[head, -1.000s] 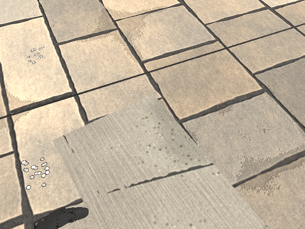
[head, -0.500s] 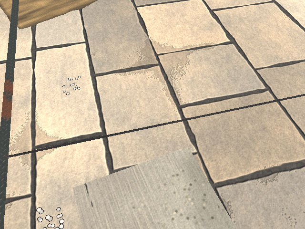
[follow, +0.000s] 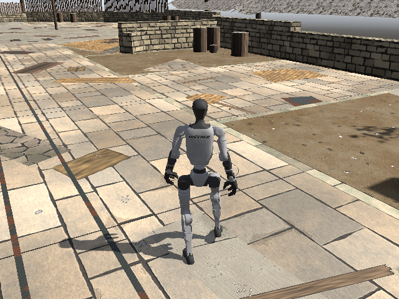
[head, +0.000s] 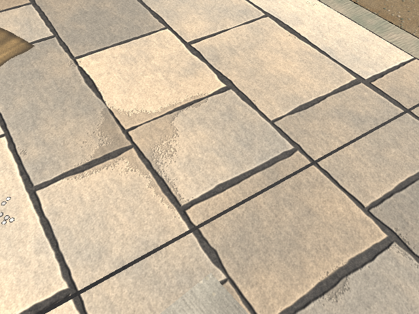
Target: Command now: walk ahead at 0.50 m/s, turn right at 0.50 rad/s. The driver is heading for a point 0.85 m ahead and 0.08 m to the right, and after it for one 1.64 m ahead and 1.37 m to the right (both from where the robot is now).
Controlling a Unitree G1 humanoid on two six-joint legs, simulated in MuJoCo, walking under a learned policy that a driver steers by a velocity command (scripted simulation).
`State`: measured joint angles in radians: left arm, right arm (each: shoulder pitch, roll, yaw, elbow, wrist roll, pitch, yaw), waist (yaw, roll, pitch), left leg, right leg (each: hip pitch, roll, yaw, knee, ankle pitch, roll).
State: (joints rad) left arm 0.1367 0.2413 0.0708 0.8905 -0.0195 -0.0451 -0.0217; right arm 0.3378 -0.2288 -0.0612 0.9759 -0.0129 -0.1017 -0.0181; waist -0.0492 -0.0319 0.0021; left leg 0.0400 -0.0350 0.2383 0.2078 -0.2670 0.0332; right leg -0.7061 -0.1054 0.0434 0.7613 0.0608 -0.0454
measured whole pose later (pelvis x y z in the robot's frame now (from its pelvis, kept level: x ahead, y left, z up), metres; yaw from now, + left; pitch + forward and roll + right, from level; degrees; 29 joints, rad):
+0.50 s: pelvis +0.29 -0.06 +0.00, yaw -15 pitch +2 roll +0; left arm 0.31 0.25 0.07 0.81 -0.01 -0.07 0.00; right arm 0.05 -0.28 -0.06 0.78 0.00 -0.11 0.00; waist 0.06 0.04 0.02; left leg -0.66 0.11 -0.06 0.66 0.06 -0.03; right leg -0.11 0.11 0.08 0.31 -0.22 -0.10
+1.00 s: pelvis +0.59 -0.06 +0.01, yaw -2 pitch +3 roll -1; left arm 0.09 0.28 0.05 0.70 0.02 -0.10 0.01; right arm 0.35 -0.26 -0.06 0.78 0.02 -0.06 0.00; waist -0.06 -0.02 0.02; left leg -0.16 -0.12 -0.12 0.32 -0.19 0.10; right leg -0.66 -0.08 0.11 0.73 -0.07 0.05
